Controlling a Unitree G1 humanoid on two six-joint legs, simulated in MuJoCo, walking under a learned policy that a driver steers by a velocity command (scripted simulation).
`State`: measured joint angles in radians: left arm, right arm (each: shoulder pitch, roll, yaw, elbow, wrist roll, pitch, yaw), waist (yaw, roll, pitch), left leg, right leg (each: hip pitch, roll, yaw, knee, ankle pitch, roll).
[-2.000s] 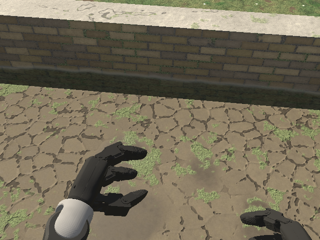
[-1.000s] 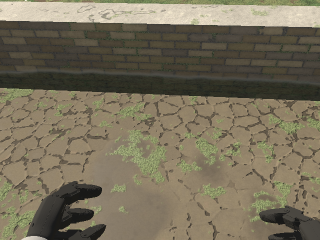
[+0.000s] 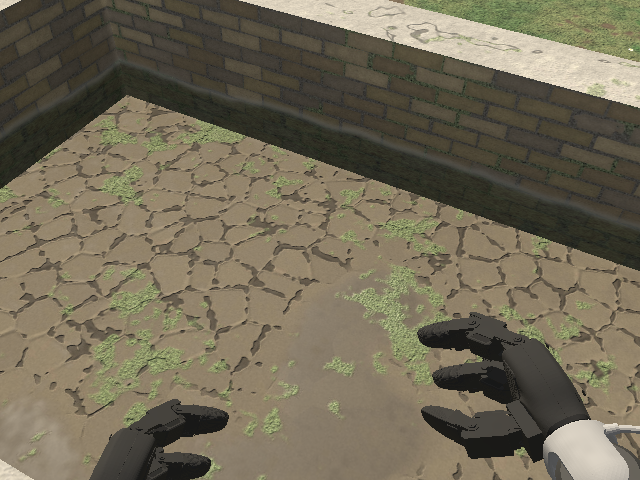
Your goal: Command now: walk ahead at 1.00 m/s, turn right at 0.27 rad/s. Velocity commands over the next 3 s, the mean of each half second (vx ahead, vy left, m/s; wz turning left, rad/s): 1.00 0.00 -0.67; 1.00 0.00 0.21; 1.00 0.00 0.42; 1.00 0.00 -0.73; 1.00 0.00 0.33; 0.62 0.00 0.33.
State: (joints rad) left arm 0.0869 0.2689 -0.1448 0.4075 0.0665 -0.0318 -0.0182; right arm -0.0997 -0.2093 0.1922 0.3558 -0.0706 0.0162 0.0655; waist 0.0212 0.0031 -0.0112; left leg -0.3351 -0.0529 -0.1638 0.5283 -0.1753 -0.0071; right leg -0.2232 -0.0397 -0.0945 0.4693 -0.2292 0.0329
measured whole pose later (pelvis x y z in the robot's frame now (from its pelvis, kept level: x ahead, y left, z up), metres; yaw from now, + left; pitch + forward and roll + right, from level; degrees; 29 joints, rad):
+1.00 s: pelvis +0.02 +0.00 +0.00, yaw -9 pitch +0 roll -1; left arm -0.12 0.25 -0.18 0.33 0.10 -0.02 -0.05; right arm 0.04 -0.27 0.15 0.40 -0.07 0.02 0.04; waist -0.03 -0.03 -0.04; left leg -0.28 0.00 -0.02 0.51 -0.23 0.00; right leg -0.24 -0.01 0.06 0.48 -0.24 0.04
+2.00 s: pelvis +0.01 +0.00 -0.01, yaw -23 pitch +0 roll +2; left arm 0.03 0.28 -0.08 0.36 0.03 0.07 -0.02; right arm 0.14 -0.29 0.06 0.48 -0.11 0.00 0.00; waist -0.03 -0.01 0.00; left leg -0.28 0.09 0.21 0.60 -0.30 -0.02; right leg -0.38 0.09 0.29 0.66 -0.26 0.04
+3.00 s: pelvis +0.02 -0.01 +0.00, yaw -3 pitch -1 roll -1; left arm 0.33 0.28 -0.08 0.60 0.01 0.04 0.00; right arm 0.13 -0.21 0.09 0.54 -0.03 0.08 0.02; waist 0.02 0.02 -0.03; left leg -0.29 -0.01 -0.12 0.49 -0.19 -0.01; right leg -0.19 -0.01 -0.01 0.43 -0.23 0.01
